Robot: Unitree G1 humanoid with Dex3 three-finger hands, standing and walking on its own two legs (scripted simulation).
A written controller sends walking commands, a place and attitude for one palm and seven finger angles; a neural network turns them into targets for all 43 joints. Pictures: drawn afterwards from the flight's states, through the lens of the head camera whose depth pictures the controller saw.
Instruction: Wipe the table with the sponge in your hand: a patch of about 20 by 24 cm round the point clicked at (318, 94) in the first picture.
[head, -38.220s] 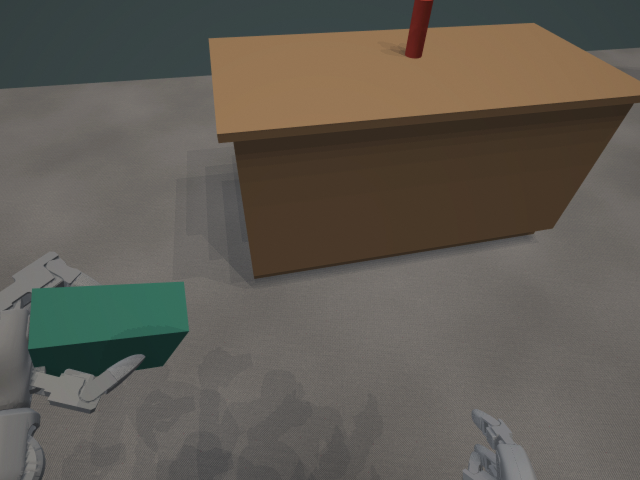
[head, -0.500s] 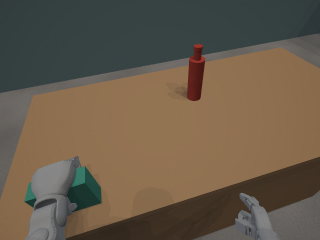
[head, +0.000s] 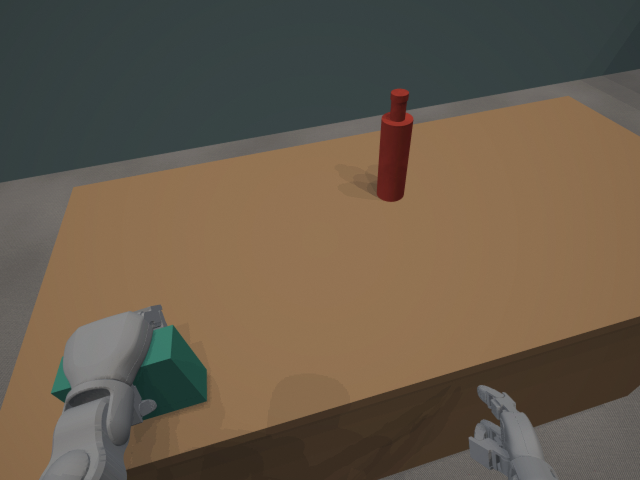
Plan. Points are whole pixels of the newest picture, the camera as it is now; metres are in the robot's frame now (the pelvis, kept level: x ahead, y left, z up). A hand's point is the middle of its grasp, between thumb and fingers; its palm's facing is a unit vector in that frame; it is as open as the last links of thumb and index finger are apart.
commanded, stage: lift the sponge slowly off the table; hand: left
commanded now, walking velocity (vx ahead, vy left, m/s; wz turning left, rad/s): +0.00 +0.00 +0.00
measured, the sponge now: (145, 386) +0.20 +0.28 +0.01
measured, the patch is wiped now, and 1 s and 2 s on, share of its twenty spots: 1.00 1.00 1.00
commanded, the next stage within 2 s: bring the sponge back beside the body in 1.34 s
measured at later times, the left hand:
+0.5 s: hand (129, 350) +0.21 +0.27 +0.08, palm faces +0.04 -0.12 -0.99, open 9.3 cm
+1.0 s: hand (125, 332) +0.21 +0.27 +0.12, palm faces +0.09 -0.10 -0.99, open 9.2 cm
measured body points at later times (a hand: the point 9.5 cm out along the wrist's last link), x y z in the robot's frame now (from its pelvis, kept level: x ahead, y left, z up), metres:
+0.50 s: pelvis -0.01 +0.00 +0.00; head -0.03 -0.04 +0.45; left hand +0.20 +0.27 +0.14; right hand +0.23 -0.20 -0.08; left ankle -0.02 +0.13 -0.74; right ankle +0.01 -0.12 -0.74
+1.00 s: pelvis -0.02 -0.01 +0.00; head -0.04 -0.06 +0.45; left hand +0.20 +0.27 +0.17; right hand +0.23 -0.20 -0.08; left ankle -0.02 +0.13 -0.74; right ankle +0.01 -0.12 -0.74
